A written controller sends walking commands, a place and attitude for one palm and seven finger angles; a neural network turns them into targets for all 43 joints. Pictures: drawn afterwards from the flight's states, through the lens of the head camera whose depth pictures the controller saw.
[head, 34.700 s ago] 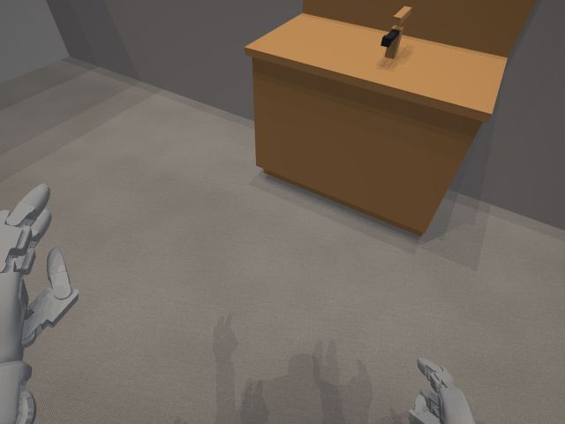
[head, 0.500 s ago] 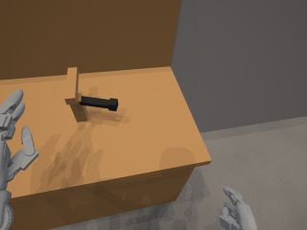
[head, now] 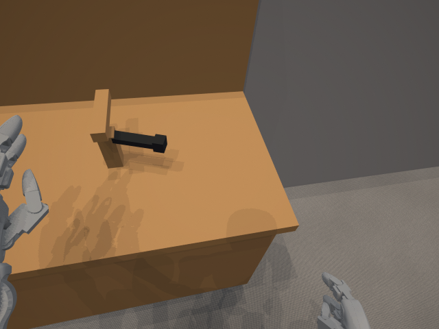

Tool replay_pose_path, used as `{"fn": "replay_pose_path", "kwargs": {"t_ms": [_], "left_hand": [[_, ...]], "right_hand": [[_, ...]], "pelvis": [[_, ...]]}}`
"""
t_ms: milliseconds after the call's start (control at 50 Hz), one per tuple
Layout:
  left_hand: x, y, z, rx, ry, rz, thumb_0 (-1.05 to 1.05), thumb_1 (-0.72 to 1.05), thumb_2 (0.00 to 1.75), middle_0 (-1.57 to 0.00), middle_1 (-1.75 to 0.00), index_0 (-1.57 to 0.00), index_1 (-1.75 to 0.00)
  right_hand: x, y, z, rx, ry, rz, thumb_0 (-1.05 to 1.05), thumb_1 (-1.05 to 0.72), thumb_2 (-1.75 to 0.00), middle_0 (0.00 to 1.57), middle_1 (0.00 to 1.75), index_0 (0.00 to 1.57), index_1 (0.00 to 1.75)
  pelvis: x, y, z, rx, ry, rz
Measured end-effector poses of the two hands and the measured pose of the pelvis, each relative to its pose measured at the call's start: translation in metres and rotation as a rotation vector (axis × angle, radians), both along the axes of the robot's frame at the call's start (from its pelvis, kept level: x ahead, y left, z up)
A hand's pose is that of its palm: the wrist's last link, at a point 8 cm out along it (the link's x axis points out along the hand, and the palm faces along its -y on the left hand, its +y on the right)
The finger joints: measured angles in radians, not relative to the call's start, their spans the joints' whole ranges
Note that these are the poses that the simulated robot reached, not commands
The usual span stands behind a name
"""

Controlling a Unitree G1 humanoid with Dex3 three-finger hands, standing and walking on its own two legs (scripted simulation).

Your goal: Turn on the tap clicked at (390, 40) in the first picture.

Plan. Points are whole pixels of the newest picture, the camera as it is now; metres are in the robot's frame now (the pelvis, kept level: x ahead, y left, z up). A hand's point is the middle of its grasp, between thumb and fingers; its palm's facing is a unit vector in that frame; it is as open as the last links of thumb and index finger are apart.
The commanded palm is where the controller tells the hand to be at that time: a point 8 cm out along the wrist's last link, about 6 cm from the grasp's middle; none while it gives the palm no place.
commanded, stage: come to a stop and stand still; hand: left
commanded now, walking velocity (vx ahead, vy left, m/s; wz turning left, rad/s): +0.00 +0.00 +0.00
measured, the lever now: (159, 143) +0.46 +0.18 +0.03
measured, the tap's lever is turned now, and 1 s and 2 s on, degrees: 71 71 71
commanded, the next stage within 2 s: look again from close up in 0.42 s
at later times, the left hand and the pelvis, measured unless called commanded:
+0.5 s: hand (50, 202) +0.23 +0.26 +0.16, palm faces +0.38 -0.85 -0.36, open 7.4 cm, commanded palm +0.17 +0.29 +0.18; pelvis +0.01 +0.01 +0.00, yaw +0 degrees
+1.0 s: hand (30, 173) +0.25 +0.28 +0.19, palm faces +0.42 -0.81 -0.42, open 7.4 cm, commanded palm +0.16 +0.28 +0.17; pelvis +0.00 +0.00 +0.00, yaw +3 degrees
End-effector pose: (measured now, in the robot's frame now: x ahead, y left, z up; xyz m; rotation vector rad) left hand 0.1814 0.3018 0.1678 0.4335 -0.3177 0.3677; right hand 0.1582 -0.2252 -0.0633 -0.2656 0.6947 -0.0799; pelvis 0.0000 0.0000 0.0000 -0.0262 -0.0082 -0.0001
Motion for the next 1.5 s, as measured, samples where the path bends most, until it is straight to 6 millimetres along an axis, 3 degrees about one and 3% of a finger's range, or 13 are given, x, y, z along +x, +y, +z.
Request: {"fn": "replay_pose_path", "kwargs": {"t_ms": [140, 320, 900, 960, 1040, 1140, 1200, 1320, 1400, 1500], "left_hand": [[0.008, -0.010, 0.001, -0.010, -0.006, -0.044, 0.01, 0.89, 0.90, -0.21, -0.30, -0.21, -0.30], [0.011, -0.005, 0.003, 0.015, 0.028, -0.042, 0.01, 0.89, 0.90, -0.21, -0.30, -0.21, -0.30], [0.007, -0.009, 0.000, 0.000, 0.068, -0.021, 0.01, 0.89, 0.90, -0.21, -0.30, -0.21, -0.30], [0.021, 0.003, 0.023, 0.142, 0.020, -0.019, 0.02, 0.88, 0.90, -0.22, -0.30, -0.21, -0.30], [0.028, 0.020, 0.035, -0.008, 0.034, 0.043, 0.01, 0.88, 0.90, -0.21, -0.30, -0.21, -0.30], [0.011, -0.015, 0.000, -0.053, 0.223, 0.000, 0.01, 0.89, 0.90, -0.20, -0.30, -0.20, -0.30], [-0.008, -0.033, -0.016, -0.058, 0.230, -0.019, 0.01, 0.89, 0.90, -0.21, -0.30, -0.21, -0.30], [-0.038, -0.028, -0.011, -0.048, 0.080, 0.132, 0.02, 0.88, 0.89, -0.22, -0.30, -0.22, -0.30], [-0.037, -0.026, -0.012, -0.085, 0.097, 0.187, 0.01, 0.89, 0.90, -0.21, -0.30, -0.21, -0.30], [-0.024, -0.049, -0.016, -0.088, 0.172, 0.119, 0.02, 0.89, 0.90, -0.21, -0.30, -0.20, -0.30]], "right_hand": [[0.017, 0.005, 0.008, 0.003, -0.043, 0.002, 0.01, -0.91, -0.90, 0.20, 0.30, 0.21, 0.30], [0.029, 0.015, 0.010, 0.019, -0.055, 0.012, 0.01, -0.91, -0.90, 0.20, 0.30, 0.21, 0.30], [0.020, 0.005, 0.003, 0.012, -0.004, -0.020, 0.01, -0.91, -0.90, 0.20, 0.30, 0.21, 0.30], [0.020, 0.009, -0.003, -0.022, 0.016, 0.060, 0.01, -0.91, -0.90, 0.20, 0.30, 0.20, 0.30], [0.023, 0.005, -0.011, 0.019, 0.030, 0.093, 0.01, -0.91, -0.90, 0.20, 0.30, 0.21, 0.30], [0.030, -0.007, -0.008, 0.057, -0.044, 0.076, 0.01, -0.91, -0.90, 0.20, 0.30, 0.21, 0.30], [0.033, -0.016, -0.007, 0.042, -0.072, 0.076, 0.01, -0.91, -0.90, 0.20, 0.30, 0.21, 0.30], [0.033, -0.033, -0.019, 0.015, -0.057, 0.107, 0.01, -0.91, -0.90, 0.20, 0.30, 0.21, 0.30], [0.033, -0.042, -0.029, 0.017, -0.040, 0.111, 0.01, -0.91, -0.90, 0.20, 0.30, 0.21, 0.30], [0.035, -0.051, -0.034, 0.048, -0.062, 0.072, 0.01, -0.91, -0.90, 0.20, 0.30, 0.21, 0.30]], "pelvis": [[0.005, 0.003, 0.001, 0.000, 0.002, -0.004], [0.009, 0.005, 0.002, 0.000, 0.007, -0.003], [0.010, 0.003, 0.003, -0.002, 0.006, 0.003], [0.005, -0.002, -0.002, 0.006, 0.002, 0.041], [0.005, -0.007, -0.003, 0.020, -0.001, 0.030], [0.000, -0.014, -0.006, 0.026, -0.004, 0.015], [-0.004, -0.024, -0.010, 0.030, 0.000, 0.020], [-0.012, -0.047, -0.018, 0.023, -0.001, 0.061], [-0.013, -0.058, -0.020, 0.020, -0.006, 0.080], [-0.008, -0.066, -0.020, 0.022, -0.006, 0.071]]}}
